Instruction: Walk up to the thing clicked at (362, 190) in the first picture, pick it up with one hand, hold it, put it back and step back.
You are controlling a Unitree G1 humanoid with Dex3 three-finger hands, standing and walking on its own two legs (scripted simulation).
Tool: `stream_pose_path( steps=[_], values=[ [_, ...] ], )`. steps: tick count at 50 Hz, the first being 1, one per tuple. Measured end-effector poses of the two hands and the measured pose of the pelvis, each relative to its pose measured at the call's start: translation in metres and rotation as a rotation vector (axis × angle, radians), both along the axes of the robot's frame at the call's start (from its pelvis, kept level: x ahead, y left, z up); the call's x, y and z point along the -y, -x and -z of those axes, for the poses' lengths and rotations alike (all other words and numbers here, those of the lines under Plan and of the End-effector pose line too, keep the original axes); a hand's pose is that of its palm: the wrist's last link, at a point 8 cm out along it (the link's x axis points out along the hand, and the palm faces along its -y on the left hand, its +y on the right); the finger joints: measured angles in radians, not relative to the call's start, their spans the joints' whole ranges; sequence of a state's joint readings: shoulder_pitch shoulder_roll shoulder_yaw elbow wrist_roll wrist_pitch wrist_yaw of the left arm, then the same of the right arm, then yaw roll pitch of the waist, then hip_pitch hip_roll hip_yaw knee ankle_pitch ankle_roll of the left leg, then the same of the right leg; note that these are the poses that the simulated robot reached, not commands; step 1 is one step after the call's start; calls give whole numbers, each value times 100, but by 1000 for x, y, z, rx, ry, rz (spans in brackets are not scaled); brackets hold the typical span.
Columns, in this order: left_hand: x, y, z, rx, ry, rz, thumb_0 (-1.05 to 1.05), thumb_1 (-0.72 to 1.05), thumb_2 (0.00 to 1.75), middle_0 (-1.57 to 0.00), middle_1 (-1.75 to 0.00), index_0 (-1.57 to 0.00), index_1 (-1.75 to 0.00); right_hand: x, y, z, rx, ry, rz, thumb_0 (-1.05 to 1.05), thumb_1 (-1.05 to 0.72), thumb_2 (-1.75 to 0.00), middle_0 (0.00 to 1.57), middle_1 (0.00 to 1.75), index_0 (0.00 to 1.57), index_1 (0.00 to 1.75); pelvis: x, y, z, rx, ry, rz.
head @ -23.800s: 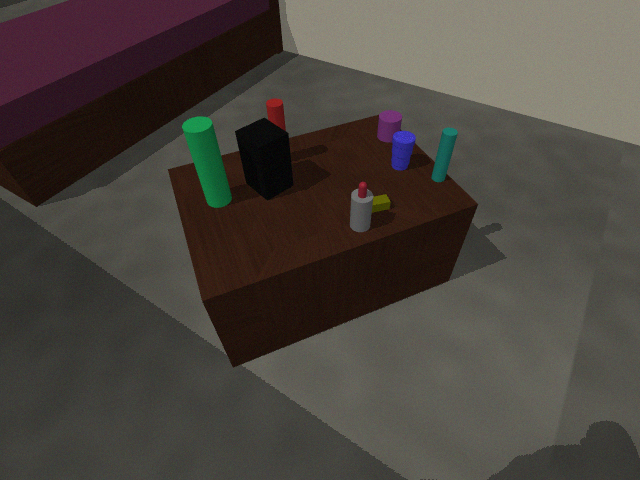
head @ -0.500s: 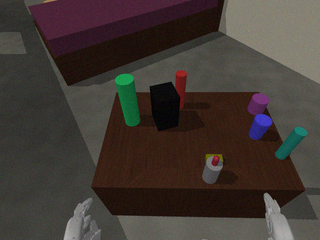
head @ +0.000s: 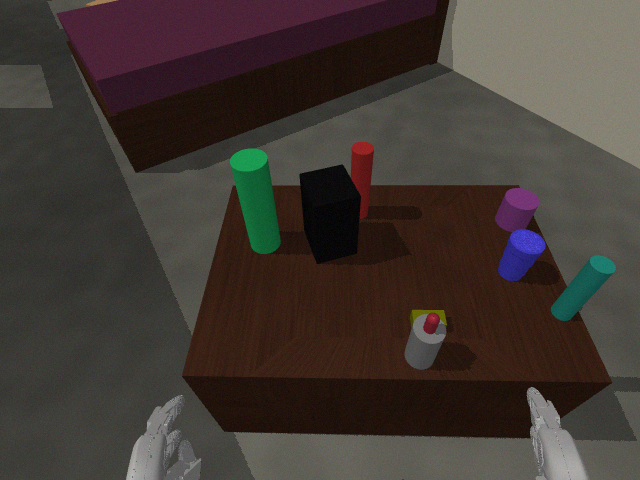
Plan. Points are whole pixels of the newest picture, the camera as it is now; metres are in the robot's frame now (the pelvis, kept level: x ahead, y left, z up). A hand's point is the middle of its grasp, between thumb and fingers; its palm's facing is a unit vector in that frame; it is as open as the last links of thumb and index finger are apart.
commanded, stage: home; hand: right
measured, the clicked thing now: (426, 337) +0.42 -0.16 -0.23
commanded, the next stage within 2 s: stand in 0.54 s
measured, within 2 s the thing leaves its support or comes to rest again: neither
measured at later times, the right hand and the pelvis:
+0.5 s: hand (500, 468) +0.17 -0.18 -0.05, palm faces +0.12 +0.95 -0.28, open 17.4 cm; pelvis +0.00 +0.00 +0.00, yaw +0 degrees
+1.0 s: hand out of the picture +0.09 -0.25 -0.12, palm faces -0.02 +0.93 -0.37, open 11.4 cm; pelvis +0.01 +0.00 +0.02, yaw +0 degrees
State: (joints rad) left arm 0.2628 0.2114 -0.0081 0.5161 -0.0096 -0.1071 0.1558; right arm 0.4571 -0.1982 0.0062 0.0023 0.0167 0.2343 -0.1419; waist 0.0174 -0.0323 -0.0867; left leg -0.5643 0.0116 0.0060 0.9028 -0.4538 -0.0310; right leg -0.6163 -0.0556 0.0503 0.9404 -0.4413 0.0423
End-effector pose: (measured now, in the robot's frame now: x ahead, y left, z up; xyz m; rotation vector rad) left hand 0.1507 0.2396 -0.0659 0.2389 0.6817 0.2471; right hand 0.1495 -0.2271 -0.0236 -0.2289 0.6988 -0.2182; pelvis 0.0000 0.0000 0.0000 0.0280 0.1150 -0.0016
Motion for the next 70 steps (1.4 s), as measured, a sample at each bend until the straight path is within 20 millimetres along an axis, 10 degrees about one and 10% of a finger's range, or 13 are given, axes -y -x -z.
stream_pose_path(
  steps=[31, 37, 46, 57, 70],
  values=[
    [-6, 3, 3, 4, -4, -6, 2, 90, 90, -20, -30, -21, -30, -5, 1, 0, -4, 6, 2, -1, 52, -6, 5, 5, 6, 5, -5, 1, 2, -3, 3, 1],
    [-22, 12, 18, -212, -57, 143, 1, 90, 90, -20, -30, -21, -30, 21, 6, 32, -108, 74, -130, -1, 48, -10, 9, 9, 9, 9, -4, 3, -4, 67, 29, 3],
    [-52, 49, 15, -378, -62, 47, 1, 90, 90, -20, -30, -21, -30, 65, 51, 55, -323, 77, -44, -1, 4, -53, 17, 25, 18, 24, 3, -5, -16, 109, 25, 1],
    [-45, 73, 15, -482, -11, 9, 1, 90, 90, -20, -30, -20, -30, 68, 95, 55, -478, 51, 25, 0, -68, -85, 20, 29, 20, 29, 4, -4, -35, 153, 27, 2],
    [-42, 90, 9, -531, 23, -1, 1, 90, 90, -20, -30, -21, -30, 65, 118, 46, -548, 33, 46, 0, -89, -89, 20, 30, 20, 30, 3, 6, -51, 183, 28, 5]
  ],
)
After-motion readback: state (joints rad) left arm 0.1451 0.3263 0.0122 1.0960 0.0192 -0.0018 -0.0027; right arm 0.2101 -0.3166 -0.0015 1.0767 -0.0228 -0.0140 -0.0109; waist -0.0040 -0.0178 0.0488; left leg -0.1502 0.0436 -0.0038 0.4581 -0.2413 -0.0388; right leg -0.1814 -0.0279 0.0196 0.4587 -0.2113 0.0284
